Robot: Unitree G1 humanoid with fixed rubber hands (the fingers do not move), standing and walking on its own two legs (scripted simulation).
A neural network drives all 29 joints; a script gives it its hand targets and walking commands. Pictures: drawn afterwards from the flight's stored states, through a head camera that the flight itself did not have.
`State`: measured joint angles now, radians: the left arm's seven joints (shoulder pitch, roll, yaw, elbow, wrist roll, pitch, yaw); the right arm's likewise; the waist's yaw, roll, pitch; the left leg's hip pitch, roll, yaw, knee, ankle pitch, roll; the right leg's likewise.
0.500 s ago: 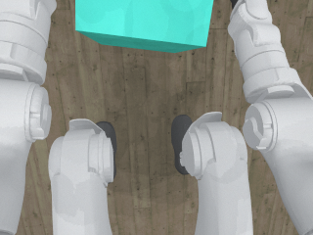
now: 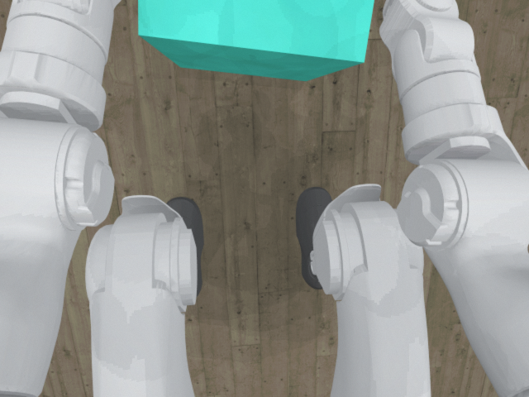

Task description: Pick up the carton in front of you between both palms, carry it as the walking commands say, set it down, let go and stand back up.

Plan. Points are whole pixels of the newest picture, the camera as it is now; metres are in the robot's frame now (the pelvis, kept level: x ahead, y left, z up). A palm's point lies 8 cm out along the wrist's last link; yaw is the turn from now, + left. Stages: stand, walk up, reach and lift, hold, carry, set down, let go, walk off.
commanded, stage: reach and lift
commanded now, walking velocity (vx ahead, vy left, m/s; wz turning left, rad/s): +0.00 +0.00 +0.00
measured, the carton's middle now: out of the picture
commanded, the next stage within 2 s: none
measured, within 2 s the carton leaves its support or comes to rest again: leaves its support in 0.14 s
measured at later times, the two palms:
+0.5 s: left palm out of the picture +0.53 +0.15 +0.03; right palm out of the picture +0.51 -0.15 +0.01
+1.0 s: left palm out of the picture +0.49 +0.15 +0.15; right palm out of the picture +0.48 -0.15 +0.15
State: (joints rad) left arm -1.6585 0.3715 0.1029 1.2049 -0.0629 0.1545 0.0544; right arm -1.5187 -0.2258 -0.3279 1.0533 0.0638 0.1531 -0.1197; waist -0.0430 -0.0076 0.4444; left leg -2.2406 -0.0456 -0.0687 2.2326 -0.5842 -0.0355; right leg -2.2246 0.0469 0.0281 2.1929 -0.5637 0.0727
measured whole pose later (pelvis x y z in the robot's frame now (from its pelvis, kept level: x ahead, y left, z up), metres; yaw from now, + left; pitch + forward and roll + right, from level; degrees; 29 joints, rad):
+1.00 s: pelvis +0.01 -0.01 +0.18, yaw +2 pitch +39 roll -1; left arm -0.97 0.00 0.43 0.68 0.23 0.40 0.04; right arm -0.91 0.06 -0.47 0.60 -0.21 0.43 -0.08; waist -0.03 0.01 -0.20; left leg -1.79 -0.11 -0.11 1.58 -0.48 -0.06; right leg -1.79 0.10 0.10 1.57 -0.47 0.07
